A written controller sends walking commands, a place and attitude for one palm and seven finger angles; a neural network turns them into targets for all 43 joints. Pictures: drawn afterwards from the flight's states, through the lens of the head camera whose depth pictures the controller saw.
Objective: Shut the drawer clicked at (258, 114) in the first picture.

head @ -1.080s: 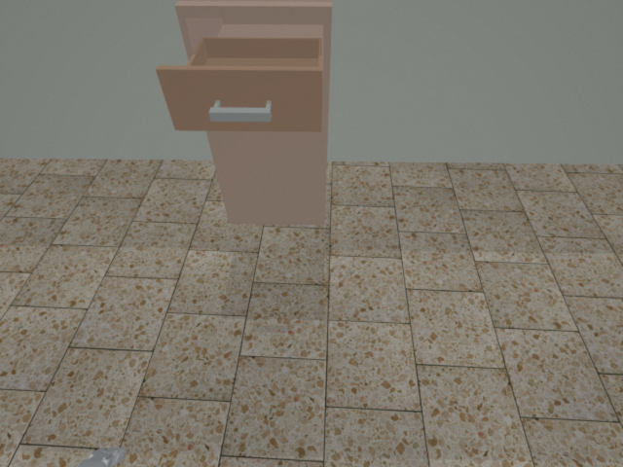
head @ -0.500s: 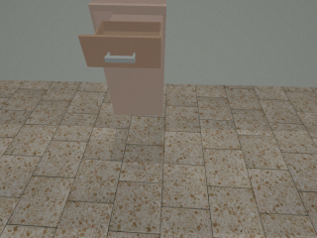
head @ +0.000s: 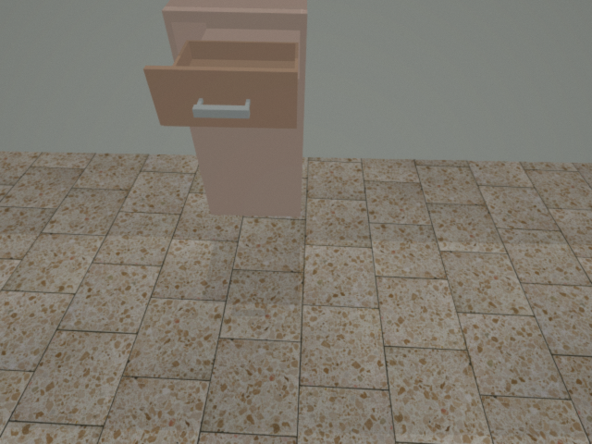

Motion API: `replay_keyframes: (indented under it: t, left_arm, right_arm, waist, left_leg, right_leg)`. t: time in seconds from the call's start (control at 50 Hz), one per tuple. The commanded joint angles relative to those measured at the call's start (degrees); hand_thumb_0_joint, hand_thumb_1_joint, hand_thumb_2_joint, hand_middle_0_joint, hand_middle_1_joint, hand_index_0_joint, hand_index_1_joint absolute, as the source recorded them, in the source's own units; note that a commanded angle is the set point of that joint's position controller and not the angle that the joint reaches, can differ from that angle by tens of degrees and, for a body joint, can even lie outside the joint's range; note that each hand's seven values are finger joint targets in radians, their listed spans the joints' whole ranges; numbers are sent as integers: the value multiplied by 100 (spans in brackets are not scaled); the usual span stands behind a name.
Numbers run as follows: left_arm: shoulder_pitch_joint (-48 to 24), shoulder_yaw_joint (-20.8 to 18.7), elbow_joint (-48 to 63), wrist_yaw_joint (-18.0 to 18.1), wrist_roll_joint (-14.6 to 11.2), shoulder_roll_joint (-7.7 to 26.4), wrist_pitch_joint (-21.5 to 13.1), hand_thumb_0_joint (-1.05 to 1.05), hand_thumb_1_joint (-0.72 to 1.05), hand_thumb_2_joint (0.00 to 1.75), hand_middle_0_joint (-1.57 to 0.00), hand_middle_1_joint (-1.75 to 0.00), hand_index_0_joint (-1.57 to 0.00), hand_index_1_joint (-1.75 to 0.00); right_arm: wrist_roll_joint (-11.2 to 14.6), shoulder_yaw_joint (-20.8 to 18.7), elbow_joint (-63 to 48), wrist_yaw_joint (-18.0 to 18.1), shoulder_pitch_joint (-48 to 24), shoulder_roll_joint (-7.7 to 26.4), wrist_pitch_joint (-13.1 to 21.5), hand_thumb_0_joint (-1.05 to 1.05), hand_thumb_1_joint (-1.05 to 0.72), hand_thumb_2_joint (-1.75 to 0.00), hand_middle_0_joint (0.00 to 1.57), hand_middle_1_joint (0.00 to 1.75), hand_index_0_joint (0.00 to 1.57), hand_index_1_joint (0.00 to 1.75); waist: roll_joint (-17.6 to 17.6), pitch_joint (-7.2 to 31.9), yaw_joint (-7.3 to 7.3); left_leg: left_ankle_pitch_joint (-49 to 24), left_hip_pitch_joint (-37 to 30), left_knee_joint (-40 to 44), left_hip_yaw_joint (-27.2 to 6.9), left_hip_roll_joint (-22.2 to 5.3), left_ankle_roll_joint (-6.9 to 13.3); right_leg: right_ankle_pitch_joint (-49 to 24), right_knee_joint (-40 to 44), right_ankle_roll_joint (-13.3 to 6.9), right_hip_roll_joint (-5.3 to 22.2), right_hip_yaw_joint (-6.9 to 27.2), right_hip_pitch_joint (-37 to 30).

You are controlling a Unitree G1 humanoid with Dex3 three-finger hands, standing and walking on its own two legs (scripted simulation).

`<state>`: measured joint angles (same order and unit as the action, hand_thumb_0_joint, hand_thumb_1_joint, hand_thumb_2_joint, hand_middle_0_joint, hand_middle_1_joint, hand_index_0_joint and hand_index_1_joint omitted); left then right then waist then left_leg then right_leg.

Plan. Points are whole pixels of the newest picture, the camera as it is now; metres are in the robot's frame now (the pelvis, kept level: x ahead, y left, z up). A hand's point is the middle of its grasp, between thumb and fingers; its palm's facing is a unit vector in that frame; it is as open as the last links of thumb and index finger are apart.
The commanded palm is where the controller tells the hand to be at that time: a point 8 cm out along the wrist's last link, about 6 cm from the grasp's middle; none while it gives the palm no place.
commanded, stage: look at it before walking up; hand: left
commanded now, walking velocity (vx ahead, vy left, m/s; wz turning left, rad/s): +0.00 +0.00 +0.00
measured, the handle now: (222, 107) +0.87 +0.24 -0.01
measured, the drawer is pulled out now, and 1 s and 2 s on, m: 0.30 0.30 0.30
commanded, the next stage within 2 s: walk to a spot facing it in 0.36 s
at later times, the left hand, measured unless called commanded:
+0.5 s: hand out of the picture +0.08 +0.25 -0.16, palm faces -0.02 -0.94 -0.33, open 7.4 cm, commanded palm none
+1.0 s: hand out of the picture +0.15 +0.20 -0.19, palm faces -0.03 -0.99 -0.15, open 7.3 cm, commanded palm none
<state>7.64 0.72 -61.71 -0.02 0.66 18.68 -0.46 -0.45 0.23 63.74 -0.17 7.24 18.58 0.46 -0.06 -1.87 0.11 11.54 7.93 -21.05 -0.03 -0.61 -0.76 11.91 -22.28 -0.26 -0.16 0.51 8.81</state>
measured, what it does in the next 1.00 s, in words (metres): walks ahead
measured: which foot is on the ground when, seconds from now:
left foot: down 0.00-1.00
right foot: down 0.00-0.74, up 0.76-1.00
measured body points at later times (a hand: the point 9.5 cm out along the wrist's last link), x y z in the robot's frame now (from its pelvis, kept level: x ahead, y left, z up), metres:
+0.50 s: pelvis +0.01 +0.00 +0.00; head +0.01 +0.00 +0.45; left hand +0.08 +0.30 -0.13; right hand +0.09 -0.29 -0.13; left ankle +0.00 +0.13 -0.75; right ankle +0.00 -0.12 -0.75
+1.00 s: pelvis +0.13 +0.03 -0.01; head +0.16 +0.04 +0.44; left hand +0.15 +0.25 -0.17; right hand -0.01 -0.16 -0.15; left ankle +0.01 +0.13 -0.75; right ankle +0.21 -0.10 -0.70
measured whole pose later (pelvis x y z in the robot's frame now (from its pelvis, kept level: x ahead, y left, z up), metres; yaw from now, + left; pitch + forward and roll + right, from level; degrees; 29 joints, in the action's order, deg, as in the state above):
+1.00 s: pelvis +0.13 +0.03 -0.01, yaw -2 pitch -1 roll +0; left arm 14.2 -2.5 -62.2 -0.8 1.5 10.2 0.6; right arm -1.1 -0.4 68.5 1.7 29.5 4.6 4.3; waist -1.6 -4.7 -1.1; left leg 20.8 -4.2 -17.3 6.1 -0.1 1.2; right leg 15.4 -50.2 -0.8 4.7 -5.8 30.9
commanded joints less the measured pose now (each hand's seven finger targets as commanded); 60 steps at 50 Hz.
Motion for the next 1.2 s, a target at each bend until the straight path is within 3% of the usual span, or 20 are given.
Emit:
replay_keyframes:
  t: [0.0, 0.44, 0.48, 0.54, 0.6, 0.64, 0.68, 0.7, 0.74, 0.76, 0.8, 0.86, 0.98, 1.04, 1.06, 1.08, 1.1, 1.12, 1.14, 1.18]
  left_arm:
    - [-200, -269, 342, 73, 0, 1190, -115, 0, 90, 90, -20, -30, -20, -30]
    - [-144, -271, 314, 84, -4, 1218, -141, 0, 90, 90, -20, -30, -20, -30]
    - [314, -122, 97, 106, -5, 497, -28, 0, 90, 90, -20, -30, -20, -30]
    - [623, -199, 75, 28, 53, 594, 50, 0, 90, 90, -20, -30, -20, -30]
    - [1065, -347, 114, 15, 46, 748, 22, 0, 90, 90, -20, -30, -20, -30]
    - [1180, -415, 175, 32, 38, 722, -63, 0, 90, 90, -20, -30, -20, -30]
    - [1048, -432, 229, 32, 32, 541, -100, 0, 90, 90, -20, -30, -20, -30]
    - [898, -411, 288, 7, 30, 362, -93, 0, 90, 90, -20, -30, -20, -30]
    - [259, -314, 613, -4, 59, -189, -154, 0, 90, 90, -20, -30, -20, -30]
    - [101, -358, 697, 12, 75, -109, -195, 0, 90, 90, -20, -30, -20, -30]
    - [237, -375, 527, -69, 58, -267, -236, 0, 90, 90, -20, -30, -20, -30]
    - [357, -360, 443, -135, 59, -547, -136, 0, 90, 90, -20, -30, -20, -30]
    - [-116, -344, 556, -159, 17, -843, -123, 0, 90, 90, -20, -30, -20, -30]
    - [613, -415, 352, -115, 56, -676, -152, 0, 90, 90, -20, -30, -20, -30]
    - [1252, -466, 170, -91, 77, -550, -191, 0, 90, 90, -20, -30, -20, -30]
    - [1914, -543, -28, -46, 108, -276, -266, 0, 90, 90, -20, -30, -20, -30]
    - [2532, -669, -129, 59, 131, 276, -340, 0, 90, 90, -20, -30, -20, -30]
    - [2753, -697, -227, 92, 25, 591, -329, 0, 90, 90, -20, -30, -20, -30]
    - [2216, -691, -61, 95, -25, 523, -306, 0, 90, 90, -20, -30, -20, -30]
    - [1132, -522, 206, 144, 15, -42, -295, 0, 90, 90, -20, -30, -20, -30]
  right_arm:
    - [-13, -208, -366, 92, -250, 1167, 138, 0, -90, -90, 20, 30, 20, 30]
    - [2, -215, -377, 108, -326, 1214, 155, 0, -90, -90, 20, 30, 20, 30]
    - [-45, -33, -181, 69, 76, 469, 46, 0, -90, -90, 20, 30, 20, 30]
    - [-96, -73, -191, 26, 265, 410, -26, 0, -90, -90, 20, 30, 20, 30]
    - [-106, -110, -336, 16, 437, 250, 5, 0, -90, -90, 20, 30, 20, 30]
    - [-89, -154, -426, 7, 552, 149, 86, 0, -90, -90, 20, 30, 20, 30]
    - [-67, -172, -330, 3, 980, 7, 173, 0, -90, -90, 20, 30, 20, 30]
    - [-66, -204, -192, 13, 1401, 47, 203, 0, -90, -90, 20, 30, 20, 30]
    - [-143, -376, 195, 121, 2722, 527, 293, 0, -90, -90, 20, 30, 20, 30]
    - [-105, -297, 237, 191, 2802, 309, 315, 0, -90, -90, 20, 30, 20, 30]
    - [-66, -234, 135, 236, 2505, -53, 415, 0, -90, -90, 20, 30, 20, 30]
    - [-62, -242, 162, 267, 2373, -233, 501, 0, -90, -90, 20, 30, 20, 30]
    - [-83, -254, 404, 292, 2542, -384, 476, 0, -90, -90, 20, 30, 20, 30]
    - [-53, -296, 463, 293, 2411, -263, 431, 0, -90, -90, 20, 30, 20, 30]
    - [-32, -311, 436, 286, 2330, -225, 413, 0, -90, -90, 20, 30, 20, 30]
    - [-1, -306, 399, 255, 2336, -315, 401, 0, -90, -90, 20, 30, 20, 30]
    - [67, -264, 280, 190, 2548, -645, 396, 0, -90, -90, 20, 30, 20, 30]
    - [87, -278, 161, 215, 2586, -807, 382, 0, -90, -90, 20, 30, 20, 30]
    - [85, -304, 113, 190, 2215, -772, 316, 0, -90, -90, 20, 30, 20, 30]
    - [-46, -328, 22, 115, 1787, -883, 196, 0, -90, -90, 20, 30, 20, 30]
  waist:
    - [40, 319, -6]
    - [-1, 445, -7]
    - [-25, 521, 3]
    - [-352, -339, 87]
    - [-855, -538, 146]
    - [-822, -576, 79]
    - [-471, -498, -147]
    - [70, -538, -322]
    - [1855, -834, -755]
    - [1168, -1016, -636]
    - [298, -806, -384]
    - [638, -656, -187]
    - [820, -741, -182]
    - [688, -410, 177]
    - [604, -97, 472]
    - [299, 224, 738]
    - [-840, 908, 876]
    - [-1150, 1252, 671]
    - [-881, 984, 620]
    - [-111, -158, 177]
  left_leg:
    - [-670, -37, 368, -556, -616, 204]
    - [-1165, -303, 370, -503, -659, 200]
    - [-256, -257, 231, -353, -565, 106]
    - [1599, 679, -95, -252, -284, 168]
    - [1557, 1372, -1141, 155, -65, 158]
    - [1308, 1371, -1421, 253, -169, 162]
    - [1078, 530, -716, 324, -244, 213]
    - [1091, -123, -280, -7, -348, 322]
    - [511, -1164, 1100, -2520, -2003, 1101]
    - [-466, -1254, 1004, -2584, -2245, 1385]
    - [-1785, -1317, 779, -1784, -2060, 1418]
    - [-1987, -1115, 907, -723, -1576, 1161]
    - [-2643, -670, 885, 164, -1344, 908]
    - [-3918, -595, -92, 391, -1381, 831]
    - [-3897, -509, -858, 511, -1262, 704]
    - [-3229, 209, -1990, 549, -1027, 527]
    - [-750, 1346, -3847, 757, -441, 320]
    - [2246, 2068, -5620, 432, 63, 250]
    - [1968, 2085, -5958, -90, -290, 322]
    - [1147, 2240, -5822, -162, -701, 300]
  right_leg:
    - [-580, 391, -145, 636, 609, -8]
    - [-1192, 388, -139, 688, 552, -169]
    - [-116, 365, -47, 649, 501, -193]
    - [2051, 669, -223, 678, 915, 244]
    - [2797, 1045, -643, 1182, 1609, 50]
    - [2392, 1049, -898, 1478, 1816, 99]
    - [1586, 467, -811, 1239, 1194, 548]
    - [1437, -212, -595, 764, 637, 1094]
    - [1996, -3145, -136, -167, -518, 3027]
    - [1833, -3839, -183, 223, -76, 3493]
    - [1310, -4188, -146, 549, -48, 3442]
    - [728, -3849, -33, 635, -271, 3169]
    - [-60, -1882, -201, 335, -820, 2009]
    - [-96, -1537, -403, 27, -968, 849]
    - [-314, -1194, -436, -55, -1027, 109]
    - [-603, -899, -522, 141, -773, -1033]
    - [-1351, -581, -1006, 1618, 1003, -2089]
    - [-2289, 78, -1603, 2764, 2650, -2167]
    - [-849, 522, -1613, 2675, 2640, -1258]
    - [907, 977, -1279, 2314, 1741, 501]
